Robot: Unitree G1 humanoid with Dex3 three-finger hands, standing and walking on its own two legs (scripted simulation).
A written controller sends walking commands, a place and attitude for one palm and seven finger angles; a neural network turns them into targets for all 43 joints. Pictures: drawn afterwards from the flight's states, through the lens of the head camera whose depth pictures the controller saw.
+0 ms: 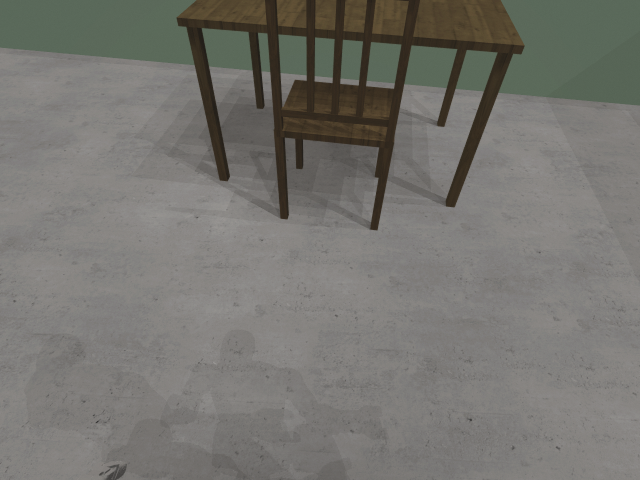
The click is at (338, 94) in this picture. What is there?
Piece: chair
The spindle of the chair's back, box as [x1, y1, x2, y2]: [331, 0, 344, 114]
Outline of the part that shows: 344,0 336,0 331,113 337,114 338,110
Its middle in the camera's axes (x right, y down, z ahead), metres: +0.05 -0.56 +1.21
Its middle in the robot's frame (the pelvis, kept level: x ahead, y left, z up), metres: +1.28 +0.01 -0.04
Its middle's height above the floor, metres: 0.73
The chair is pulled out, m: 0.00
